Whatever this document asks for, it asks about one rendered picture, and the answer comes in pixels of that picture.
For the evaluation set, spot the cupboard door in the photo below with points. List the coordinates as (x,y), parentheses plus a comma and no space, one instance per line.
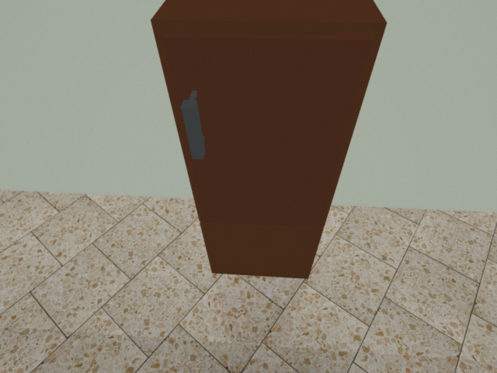
(274,111)

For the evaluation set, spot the handle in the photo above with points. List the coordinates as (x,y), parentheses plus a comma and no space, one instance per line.
(191,117)

